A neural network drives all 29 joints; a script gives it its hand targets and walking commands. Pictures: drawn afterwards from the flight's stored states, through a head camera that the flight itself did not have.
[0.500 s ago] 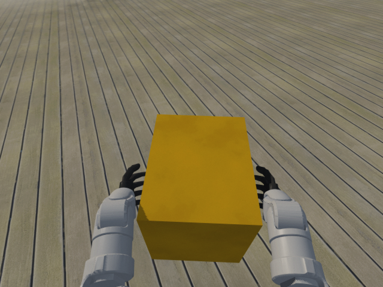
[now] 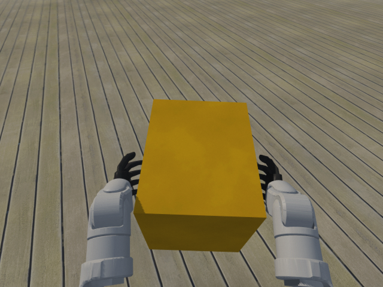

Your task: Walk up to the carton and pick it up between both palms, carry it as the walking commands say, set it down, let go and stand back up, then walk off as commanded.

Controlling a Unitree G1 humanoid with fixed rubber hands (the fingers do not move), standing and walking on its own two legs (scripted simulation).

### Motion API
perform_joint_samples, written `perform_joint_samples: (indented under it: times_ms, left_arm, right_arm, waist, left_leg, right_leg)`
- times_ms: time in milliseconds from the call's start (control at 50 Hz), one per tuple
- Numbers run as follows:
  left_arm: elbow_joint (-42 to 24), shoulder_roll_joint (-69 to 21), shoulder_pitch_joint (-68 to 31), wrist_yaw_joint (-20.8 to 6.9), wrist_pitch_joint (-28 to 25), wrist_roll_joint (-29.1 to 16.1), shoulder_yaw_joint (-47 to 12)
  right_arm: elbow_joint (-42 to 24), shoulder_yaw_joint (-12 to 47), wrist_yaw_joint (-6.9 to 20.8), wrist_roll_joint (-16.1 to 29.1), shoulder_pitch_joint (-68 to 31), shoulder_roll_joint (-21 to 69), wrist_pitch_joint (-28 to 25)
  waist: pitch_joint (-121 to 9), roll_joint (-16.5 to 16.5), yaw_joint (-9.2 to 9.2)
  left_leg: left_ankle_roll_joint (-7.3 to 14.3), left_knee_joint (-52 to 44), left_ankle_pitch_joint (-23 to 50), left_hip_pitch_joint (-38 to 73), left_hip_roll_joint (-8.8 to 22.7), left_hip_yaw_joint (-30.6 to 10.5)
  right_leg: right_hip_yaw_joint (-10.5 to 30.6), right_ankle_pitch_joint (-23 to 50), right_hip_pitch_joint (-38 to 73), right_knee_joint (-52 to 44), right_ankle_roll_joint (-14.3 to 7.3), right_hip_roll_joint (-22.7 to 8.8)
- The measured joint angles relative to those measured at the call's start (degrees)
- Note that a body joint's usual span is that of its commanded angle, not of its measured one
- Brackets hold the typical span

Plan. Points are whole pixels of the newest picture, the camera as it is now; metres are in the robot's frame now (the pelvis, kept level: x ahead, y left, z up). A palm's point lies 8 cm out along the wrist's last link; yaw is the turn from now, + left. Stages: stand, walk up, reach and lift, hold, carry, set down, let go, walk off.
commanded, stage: carry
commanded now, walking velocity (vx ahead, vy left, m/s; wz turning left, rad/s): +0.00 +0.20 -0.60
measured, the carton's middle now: (196, 177) +0.37 +0.01 +0.03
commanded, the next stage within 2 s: none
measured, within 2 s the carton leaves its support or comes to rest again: neither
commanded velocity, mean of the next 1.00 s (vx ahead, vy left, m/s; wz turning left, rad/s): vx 0.00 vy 0.20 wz -0.60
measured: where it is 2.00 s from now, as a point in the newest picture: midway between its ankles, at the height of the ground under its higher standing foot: outside the picture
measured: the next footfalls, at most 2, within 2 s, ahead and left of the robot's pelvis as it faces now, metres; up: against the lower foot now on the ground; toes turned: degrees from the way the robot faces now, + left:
right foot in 0.18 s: +0.07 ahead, -0.13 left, +0.00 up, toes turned -2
right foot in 0.74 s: +0.04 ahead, -0.08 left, +0.00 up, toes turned -20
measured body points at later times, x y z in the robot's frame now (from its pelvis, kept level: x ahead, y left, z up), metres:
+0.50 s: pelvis +0.03 +0.03 -0.01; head +0.01 +0.04 +0.44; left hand +0.32 +0.15 +0.07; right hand +0.27 -0.16 +0.07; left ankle +0.06 +0.13 -0.73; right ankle +0.01 -0.11 -0.70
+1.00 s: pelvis +0.02 +0.04 -0.01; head +0.01 +0.02 +0.44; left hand +0.33 +0.07 +0.08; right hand +0.19 -0.21 +0.06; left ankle +0.07 +0.15 -0.69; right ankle +0.00 -0.07 -0.73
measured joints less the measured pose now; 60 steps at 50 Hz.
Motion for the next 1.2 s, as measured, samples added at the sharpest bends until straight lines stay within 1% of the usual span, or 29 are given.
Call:
perform_joint_samples:
  times_ms: [40,60,120,160,180,220,240,280,320,380,400,420,460,520,660,700,720,740,780,800,840,880,960,1040,1080,1100,1120,1140,1200]
  left_arm:
    - [-4.25,0.0,0.94,0.67,2.62,-1.33,-0.52]
    - [-6.26,0.02,1.5,1.13,4.01,-2.02,-0.89]
    - [-12.16,0.03,3.26,2.76,7.65,-4.25,-1.79]
    - [-15.29,-0.01,4.38,3.75,9.56,-5.64,-2.14]
    - [-16.48,-0.18,4.59,4.2,10.58,-6.06,-2.29]
    - [-17.17,-1.55,5.92,5.06,11.63,-6.34,-2.44]
    - [-17.94,-2.34,7.08,5.56,12.64,-6.34,-2.47]
    - [-19.88,-2.66,9.33,6.38,14.29,-6.74,-3.29]
    - [-21.62,-2.41,10.33,6.69,15.27,-7.28,-4.04]
    - [-24.41,-2.39,10.47,6.92,15.87,-7.71,-4.57]
    - [-25.16,-2.38,10.5,6.96,15.92,-7.77,-4.81]
    - [-25.77,-2.33,10.62,7.02,16.02,-7.77,-4.87]
    - [-26.88,-2.26,11.58,7.17,16.57,-7.77,-4.87]
    - [-27.85,-2.23,11.88,7.43,17.52,-7.79,-4.87]
    - [-29.47,-2.22,11.9,7.77,17.47,-8.05,-5.03]
    - [-29.61,-2.2,11.91,7.79,17.61,-8.1,-5.04]
    - [-29.62,-2.19,11.92,7.8,17.76,-8.1,-5.05]
    - [-29.67,-2.18,11.91,7.78,17.8,-8.17,-5.1]
    - [-28.37,-2.22,12.07,7.61,17.31,-8.37,-5.32]
    - [-27.72,-2.22,12.43,7.54,17.41,-8.43,-5.51]
    - [-27.67,-2.21,13.44,7.38,17.53,-8.55,-5.54]
    - [-27.87,-2.22,13.63,7.28,17.15,-8.64,-5.55]
    - [-28.64,-2.21,13.62,6.98,15.67,-8.8,-5.64]
    - [-30.14,-2.21,13.63,6.88,15.27,-8.82,-5.66]
    - [-30.29,-2.21,13.7,6.87,15.3,-8.82,-5.71]
    - [-30.28,-2.18,13.71,6.87,15.42,-8.82,-5.72]
    - [-30.33,-2.15,13.76,6.89,15.55,-8.82,-5.72]
    - [-30.5,-2.16,13.96,6.93,15.73,-8.82,-5.71]
    - [-30.74,-2.17,14.37,6.99,16.32,-8.82,-5.78]
  right_arm:
    - [-4.0,0.4,-0.44,0.64,0.96,0.51,2.27]
    - [-5.99,0.75,-0.67,1.08,1.67,0.59,3.47]
    - [-11.67,2.09,-1.79,2.76,2.69,0.29,7.49]
    - [-14.79,2.56,-2.75,3.54,2.86,0.25,10.22]
    - [-16.13,2.57,-3.11,3.89,2.97,0.21,11.49]
    - [-17.62,2.57,-3.43,4.72,4.94,-0.24,12.98]
    - [-18.2,2.61,-3.67,5.51,6.13,-0.46,13.97]
    - [-19.55,2.96,-4.25,6.79,7.81,-0.71,15.64]
    - [-21.6,3.54,-4.98,7.66,9.09,-0.88,16.59]
    - [-24.78,3.88,-5.57,8.71,10.0,-0.98,16.83]
    - [-25.71,3.88,-5.66,8.95,10.22,-0.98,16.85]
    - [-26.08,4.0,-5.71,9.19,10.43,-0.96,16.73]
    - [-26.08,4.54,-5.78,9.5,10.75,-1.0,16.89]
    - [-26.28,4.9,-5.76,9.61,11.08,-1.03,17.15]
    - [-27.45,5.0,-5.48,9.74,11.09,-1.02,16.72]
    - [-27.58,5.01,-5.48,9.72,11.1,-1.0,16.86]
    - [-27.58,5.01,-5.48,9.68,11.11,-1.0,17.02]
    - [-27.91,5.01,-5.51,9.62,11.11,-1.01,17.25]
    - [-27.99,5.0,-5.58,9.14,11.64,-1.11,17.57]
    - [-27.99,5.04,-5.64,9.03,12.33,-1.15,17.96]
    - [-28.04,5.38,-5.83,9.0,12.72,-1.17,18.68]
    - [-28.26,5.5,-5.93,9.02,12.7,-1.19,18.55]
    - [-29.47,5.68,-6.05,9.11,12.69,-1.19,17.41]
    - [-30.57,5.87,-6.11,9.52,12.69,-1.18,16.69]
    - [-30.75,5.88,-6.13,9.53,12.72,-1.18,16.73]
    - [-30.72,5.89,-6.12,9.53,12.83,-1.16,16.78]
    - [-30.68,5.92,-6.11,9.54,12.86,-1.14,16.85]
    - [-30.66,6.06,-6.06,9.55,13.1,-1.15,16.86]
    - [-30.7,6.42,-5.95,9.52,14.06,-1.19,16.73]
  waist:
    - [-0.44,-0.03,0.65]
    - [-0.57,-0.05,1.02]
    - [-0.64,-0.06,1.95]
    - [-1.46,-0.15,2.52]
    - [-2.12,-0.14,2.56]
    - [-2.52,0.59,2.42]
    - [-2.39,0.42,2.45]
    - [-1.79,-0.01,2.1]
    - [-1.32,-0.32,1.17]
    - [-1.48,-0.91,-0.13]
    - [-1.77,-0.95,-0.6]
    - [-1.81,-1.29,-0.88]
    - [-2.08,-0.99,-0.58]
    - [-3.08,-0.84,-0.11]
    - [-3.44,-0.89,0.98]
    - [-3.16,-0.82,1.09]
    - [-2.92,-0.8,1.09]
    - [-2.69,-0.84,0.92]
    - [-1.76,0.23,0.83]
    - [-1.37,0.33,0.83]
    - [-0.5,0.12,0.7]
    - [-0.05,0.16,0.18]
    - [-0.57,-0.05,-0.7]
    - [-0.93,-1.02,-0.63]
    - [-1.26,-1.23,-0.59]
    - [-1.47,-1.32,-0.78]
    - [-1.35,-0.96,-0.71]
    - [-1.19,-0.83,-0.22]
    - [-2.19,-1.01,0.85]
  left_leg:
    - [0.15,-0.01,-0.14,-0.53,0.21,0.22]
    - [0.15,0.09,-0.3,-0.6,0.36,0.34]
    - [0.11,2.49,-2.04,-1.41,0.71,1.22]
    - [-0.06,6.36,-4.47,-3.26,0.76,2.25]
    - [-0.16,9.44,-6.18,-4.95,0.75,2.53]
    - [-0.25,16.8,-10.99,-7.64,0.58,2.56]
    - [-0.27,19.89,-12.76,-8.49,-0.15,2.56]
    - [-0.27,22.36,-13.15,-9.18,-1.29,2.47]
    - [-0.27,20.28,-13.21,-9.25,-1.33,2.41]
    - [-0.27,10.68,-10.64,-8.68,-1.31,2.34]
    - [-0.27,6.38,-6.98,-8.01,-1.29,2.38]
    - [-0.23,5.1,-1.94,-7.93,-1.33,2.75]
    - [0.22,5.66,-1.35,-7.84,-0.23,3.8]
    - [0.68,4.0,-1.97,-7.69,1.3,4.89]
    - [0.71,3.89,-2.23,-7.68,3.3,8.58]
    - [0.51,5.64,-3.31,-7.68,3.83,9.93]
    - [0.3,7.15,-4.21,-7.69,4.05,10.54]
    - [0.05,9.52,-5.54,-8.06,4.15,10.97]
    - [-0.28,16.93,-11.2,-9.84,4.35,10.15]
    - [-0.45,21.6,-13.14,-11.07,3.6,9.26]
    - [-0.51,28.74,-13.35,-12.73,2.09,8.64]
    - [-0.52,30.36,-12.3,-13.12,1.59,8.55]
    - [-0.52,23.87,-12.22,-13.18,0.71,8.07]
    - [-0.52,13.3,-11.59,-12.6,-0.41,7.93]
    - [-0.52,4.53,-8.9,-9.94,-0.43,7.86]
    - [-0.45,1.83,-3.93,-9.31,-0.38,7.98]
    - [-0.08,1.42,1.53,-9.24,0.2,8.06]
    - [0.55,2.36,2.6,-9.18,0.91,8.5]
    - [1.75,2.25,0.6,-8.82,2.6,9.72]
  right_leg:
    - [-1.34,-1.48,-3.08,7.87,0.0,-0.01]
    - [-1.97,-1.61,-3.63,9.36,0.0,-0.04]
    - [-3.21,-1.77,-3.68,9.5,-0.01,-0.06]
    - [-3.27,-0.82,-3.05,5.9,-0.37,-0.13]
    - [-3.25,-0.4,-2.47,3.73,-1.2,-0.3]
    - [-3.19,-4.57,-2.56,4.46,-2.29,-0.06]
    - [-2.44,-4.96,-2.59,4.45,-2.42,-0.17]
    - [-0.48,-4.33,-2.62,3.94,-2.13,-0.49]
    - [0.8,-3.67,-2.95,3.31,-1.57,-0.79]
    - [2.21,-3.11,-4.83,3.11,-0.5,-1.0]
    - [2.46,-3.03,-5.36,3.11,-0.06,-1.0]
    - [2.73,-3.02,-5.47,3.12,0.03,-1.08]
    - [1.16,-7.84,-6.97,7.62,0.03,-0.57]
    - [-2.29,-8.8,-10.49,15.33,0.02,-0.58]
    - [-5.38,-8.84,-11.35,16.39,0.01,-0.61]
    - [-6.31,-7.27,-9.76,13.26,-0.36,-0.63]
    - [-6.48,-5.29,-8.03,9.69,-0.8,-0.66]
    - [-6.42,-3.03,-5.83,5.44,-1.7,-0.88]
    - [-6.09,-5.52,-5.3,5.98,-4.08,-0.21]
    - [-5.51,-5.59,-5.27,6.03,-4.69,-0.08]
    - [-3.32,-4.55,-5.24,5.38,-4.86,-0.08]
    - [-1.63,-3.3,-5.22,4.25,-4.5,-0.05]
    - [0.66,-1.38,-6.15,1.91,-3.75,-0.01]
    - [2.87,-0.06,-7.52,0.8,-2.5,-0.01]
    - [3.57,0.05,-7.83,0.8,-1.59,0.32]
    - [3.68,-0.03,-7.86,0.81,-1.35,0.4]
    - [3.34,-2.39,-7.89,1.81,-1.31,0.82]
    - [2.12,-5.38,-8.57,4.83,-1.3,0.87]
    - [-1.05,-7.07,-12.38,16.28,-1.3,0.68]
